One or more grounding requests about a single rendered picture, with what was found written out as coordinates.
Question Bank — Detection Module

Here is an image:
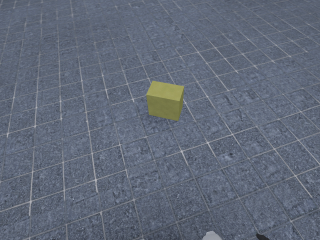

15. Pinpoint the carton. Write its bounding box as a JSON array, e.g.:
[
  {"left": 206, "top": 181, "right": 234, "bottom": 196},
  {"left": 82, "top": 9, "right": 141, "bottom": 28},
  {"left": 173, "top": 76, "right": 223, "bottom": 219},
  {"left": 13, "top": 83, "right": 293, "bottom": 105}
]
[{"left": 146, "top": 81, "right": 184, "bottom": 121}]

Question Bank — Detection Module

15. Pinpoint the right robot shin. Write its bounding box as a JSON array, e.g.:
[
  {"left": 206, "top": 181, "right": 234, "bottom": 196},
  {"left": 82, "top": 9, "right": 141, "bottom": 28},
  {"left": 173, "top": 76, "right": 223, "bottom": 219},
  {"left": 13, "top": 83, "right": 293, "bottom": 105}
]
[{"left": 206, "top": 231, "right": 216, "bottom": 235}]

